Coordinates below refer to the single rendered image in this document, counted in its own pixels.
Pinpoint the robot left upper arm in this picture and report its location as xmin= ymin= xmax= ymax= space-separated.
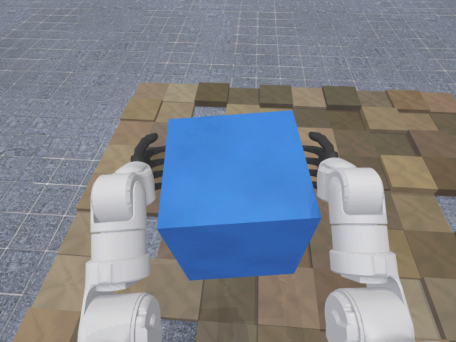
xmin=79 ymin=292 xmax=162 ymax=342

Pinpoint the robot right hand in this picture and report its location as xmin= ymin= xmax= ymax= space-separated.
xmin=302 ymin=132 xmax=338 ymax=189

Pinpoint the right robot forearm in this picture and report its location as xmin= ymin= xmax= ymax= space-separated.
xmin=317 ymin=157 xmax=415 ymax=338

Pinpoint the carton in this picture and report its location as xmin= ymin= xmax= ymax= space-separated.
xmin=157 ymin=110 xmax=321 ymax=281

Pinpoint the robot left hand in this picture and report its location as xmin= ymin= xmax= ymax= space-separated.
xmin=131 ymin=133 xmax=166 ymax=190

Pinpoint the robot right upper arm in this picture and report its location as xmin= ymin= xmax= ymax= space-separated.
xmin=325 ymin=287 xmax=439 ymax=342

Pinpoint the left robot forearm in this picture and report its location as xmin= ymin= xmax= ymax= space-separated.
xmin=78 ymin=161 xmax=156 ymax=342

